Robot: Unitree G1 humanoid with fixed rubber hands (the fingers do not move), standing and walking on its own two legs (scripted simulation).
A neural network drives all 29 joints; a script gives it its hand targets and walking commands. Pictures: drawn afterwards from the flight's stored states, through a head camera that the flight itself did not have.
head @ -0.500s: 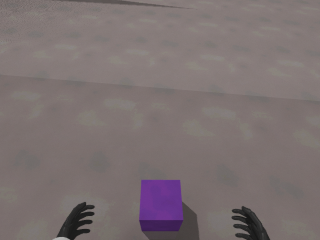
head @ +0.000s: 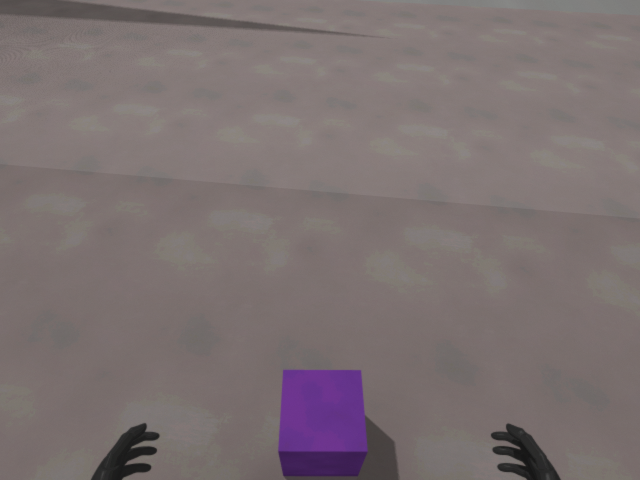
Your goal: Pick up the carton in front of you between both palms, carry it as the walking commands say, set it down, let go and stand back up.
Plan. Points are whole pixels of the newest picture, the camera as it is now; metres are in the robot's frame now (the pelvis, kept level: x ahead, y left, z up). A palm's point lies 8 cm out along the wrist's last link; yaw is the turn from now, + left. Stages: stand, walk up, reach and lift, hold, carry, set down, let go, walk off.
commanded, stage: stand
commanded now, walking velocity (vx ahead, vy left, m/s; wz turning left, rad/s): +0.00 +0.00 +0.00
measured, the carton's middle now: (321, 424) +0.41 +0.00 -0.65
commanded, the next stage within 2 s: none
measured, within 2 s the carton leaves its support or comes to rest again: neither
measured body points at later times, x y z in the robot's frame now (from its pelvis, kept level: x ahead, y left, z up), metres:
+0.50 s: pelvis +0.01 +0.00 +0.00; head +0.01 +0.00 +0.45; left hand +0.14 +0.30 -0.10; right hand +0.15 -0.29 -0.10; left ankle -0.02 +0.12 -0.74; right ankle -0.01 -0.12 -0.74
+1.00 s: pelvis -0.01 +0.00 +0.01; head -0.01 +0.00 +0.46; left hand +0.10 +0.31 -0.10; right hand +0.11 -0.30 -0.10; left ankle -0.02 +0.12 -0.74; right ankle -0.01 -0.12 -0.74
